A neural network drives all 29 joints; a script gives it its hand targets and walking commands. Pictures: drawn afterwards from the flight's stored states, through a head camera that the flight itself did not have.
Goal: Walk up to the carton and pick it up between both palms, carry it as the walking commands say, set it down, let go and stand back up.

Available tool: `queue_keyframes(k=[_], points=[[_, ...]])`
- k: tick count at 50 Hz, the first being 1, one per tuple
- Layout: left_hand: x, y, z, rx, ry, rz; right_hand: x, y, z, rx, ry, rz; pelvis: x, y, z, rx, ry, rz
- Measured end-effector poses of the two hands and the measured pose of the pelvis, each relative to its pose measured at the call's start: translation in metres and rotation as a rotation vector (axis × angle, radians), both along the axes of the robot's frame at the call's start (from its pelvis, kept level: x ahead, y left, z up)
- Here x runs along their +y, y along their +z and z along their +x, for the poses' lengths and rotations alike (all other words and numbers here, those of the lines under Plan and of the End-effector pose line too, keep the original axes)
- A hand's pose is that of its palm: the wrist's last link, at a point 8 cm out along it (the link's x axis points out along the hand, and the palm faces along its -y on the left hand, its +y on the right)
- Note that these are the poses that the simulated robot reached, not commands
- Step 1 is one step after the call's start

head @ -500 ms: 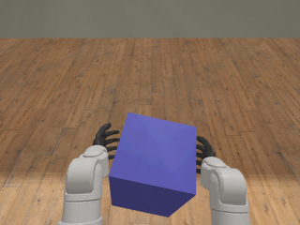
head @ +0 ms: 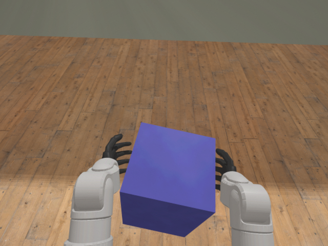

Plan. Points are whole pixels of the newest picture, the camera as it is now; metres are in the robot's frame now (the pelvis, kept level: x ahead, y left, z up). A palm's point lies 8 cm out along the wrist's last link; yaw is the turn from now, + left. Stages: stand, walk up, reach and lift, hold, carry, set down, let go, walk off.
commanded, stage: carry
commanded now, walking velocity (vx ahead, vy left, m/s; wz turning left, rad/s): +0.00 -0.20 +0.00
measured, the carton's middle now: (164, 185) +0.29 +0.00 +0.01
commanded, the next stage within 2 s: none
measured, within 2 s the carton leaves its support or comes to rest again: neither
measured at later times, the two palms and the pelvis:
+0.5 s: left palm (152, 211) +0.20 +0.03 +0.09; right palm (292, 231) +0.17 -0.23 +0.07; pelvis -0.10 -0.09 +0.00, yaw +0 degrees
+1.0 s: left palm out of the picture +0.14 -0.02 +0.11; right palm out of the picture +0.10 -0.28 +0.09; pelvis -0.16 -0.13 +0.01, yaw -2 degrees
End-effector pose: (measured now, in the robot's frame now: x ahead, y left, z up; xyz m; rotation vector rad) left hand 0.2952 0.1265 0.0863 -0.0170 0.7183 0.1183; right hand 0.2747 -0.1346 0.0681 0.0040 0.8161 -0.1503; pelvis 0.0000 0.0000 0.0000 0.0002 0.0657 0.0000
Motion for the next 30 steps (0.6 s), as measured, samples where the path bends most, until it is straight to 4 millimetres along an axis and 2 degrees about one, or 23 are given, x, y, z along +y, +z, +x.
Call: queue_keyframes(k=[7, 12, 21, 30], points=[[-0.023, -0.003, -0.028, -0.022, -0.019, -0.035, -0.023, 0.007, -0.031, -0.022, -0.019, -0.035, -0.020, -0.004, -0.029, -0.008, -0.005, 0.005], [-0.040, -0.003, -0.050, 0.007, -0.011, -0.011, -0.040, 0.002, -0.052, 0.007, 0.002, -0.023, -0.039, -0.002, -0.044, -0.017, -0.025, -0.001], [-0.086, 0.000, -0.082, 0.010, -0.012, 0.014, -0.086, -0.003, -0.085, 0.011, -0.009, 0.009, -0.082, -0.001, -0.081, -0.020, -0.002, 0.010], [-0.105, -0.001, -0.120, 0.008, -0.007, -0.020, -0.105, 0.008, -0.120, 0.009, 0.002, -0.032, -0.106, 0.003, -0.113, -0.027, -0.005, 0.003]])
